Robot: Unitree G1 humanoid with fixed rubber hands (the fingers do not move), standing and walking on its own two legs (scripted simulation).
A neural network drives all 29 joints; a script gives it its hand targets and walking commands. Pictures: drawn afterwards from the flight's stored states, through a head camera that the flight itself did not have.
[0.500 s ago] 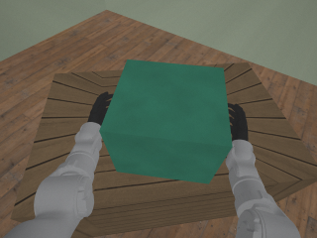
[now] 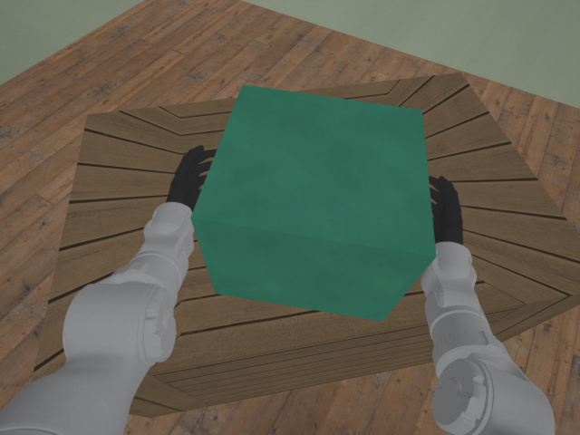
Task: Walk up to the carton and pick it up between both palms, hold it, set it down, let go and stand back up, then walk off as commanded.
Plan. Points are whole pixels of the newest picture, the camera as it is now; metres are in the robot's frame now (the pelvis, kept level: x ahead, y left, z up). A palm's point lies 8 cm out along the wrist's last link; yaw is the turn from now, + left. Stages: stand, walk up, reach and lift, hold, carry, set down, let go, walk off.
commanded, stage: set down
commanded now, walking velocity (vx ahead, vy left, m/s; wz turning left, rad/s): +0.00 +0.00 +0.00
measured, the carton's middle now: (314, 205) +0.47 -0.05 -0.01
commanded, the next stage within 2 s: none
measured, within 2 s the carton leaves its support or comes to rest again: rests again in 1.44 s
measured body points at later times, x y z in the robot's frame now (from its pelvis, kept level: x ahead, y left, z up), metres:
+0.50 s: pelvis +0.00 -0.02 -0.02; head +0.13 +0.00 +0.41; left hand +0.47 +0.15 -0.01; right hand +0.40 -0.23 -0.02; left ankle +0.01 +0.07 -0.73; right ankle +0.00 -0.14 -0.73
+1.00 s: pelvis -0.03 -0.01 -0.03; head +0.12 +0.02 +0.39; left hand +0.46 +0.16 -0.02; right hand +0.39 -0.22 -0.02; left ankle +0.01 +0.07 -0.73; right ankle +0.00 -0.14 -0.73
